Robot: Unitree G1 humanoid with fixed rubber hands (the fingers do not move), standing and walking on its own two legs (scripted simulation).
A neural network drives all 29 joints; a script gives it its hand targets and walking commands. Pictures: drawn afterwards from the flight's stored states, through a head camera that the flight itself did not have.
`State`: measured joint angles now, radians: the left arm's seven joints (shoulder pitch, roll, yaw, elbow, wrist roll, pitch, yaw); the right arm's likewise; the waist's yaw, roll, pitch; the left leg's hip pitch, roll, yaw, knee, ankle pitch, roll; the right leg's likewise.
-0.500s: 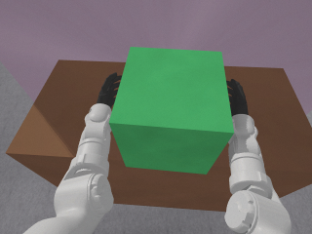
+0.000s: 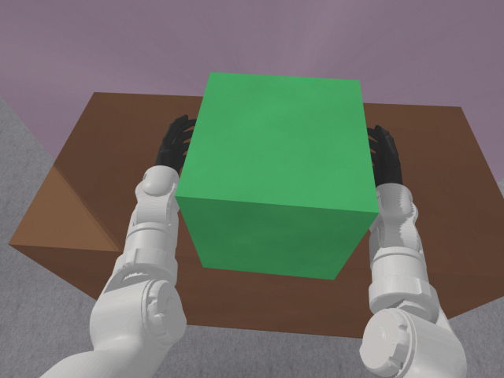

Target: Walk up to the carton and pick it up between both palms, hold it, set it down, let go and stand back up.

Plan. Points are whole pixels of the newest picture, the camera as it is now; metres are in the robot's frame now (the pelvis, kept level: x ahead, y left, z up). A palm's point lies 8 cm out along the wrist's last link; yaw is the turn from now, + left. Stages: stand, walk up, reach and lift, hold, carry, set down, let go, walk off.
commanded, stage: set down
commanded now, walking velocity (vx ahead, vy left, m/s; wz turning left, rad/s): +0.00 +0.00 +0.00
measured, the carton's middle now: (275, 181) +0.44 -0.03 +0.03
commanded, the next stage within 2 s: none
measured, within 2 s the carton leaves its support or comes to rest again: neither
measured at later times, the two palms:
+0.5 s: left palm (175, 168) +0.45 +0.14 +0.06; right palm (382, 181) +0.41 -0.20 +0.06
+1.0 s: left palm (143, 156) +0.46 +0.19 +0.08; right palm (428, 180) +0.39 -0.26 +0.08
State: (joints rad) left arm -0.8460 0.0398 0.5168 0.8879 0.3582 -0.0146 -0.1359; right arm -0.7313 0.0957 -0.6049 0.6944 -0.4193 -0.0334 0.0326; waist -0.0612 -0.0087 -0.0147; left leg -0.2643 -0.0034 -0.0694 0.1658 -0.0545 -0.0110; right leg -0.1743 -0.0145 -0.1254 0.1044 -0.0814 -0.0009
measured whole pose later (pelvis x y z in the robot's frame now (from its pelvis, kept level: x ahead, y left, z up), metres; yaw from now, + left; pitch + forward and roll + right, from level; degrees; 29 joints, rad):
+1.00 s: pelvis -0.03 +0.02 -0.02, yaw -8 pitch +23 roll -1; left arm -1.12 0.39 -0.16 1.51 -0.43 -0.26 0.01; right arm -1.06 -0.34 0.15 1.40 0.44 -0.18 -0.03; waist -0.02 -0.01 -0.27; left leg -0.72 0.04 0.05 0.44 -0.12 0.01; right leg -0.68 0.02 0.02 0.36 -0.09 0.02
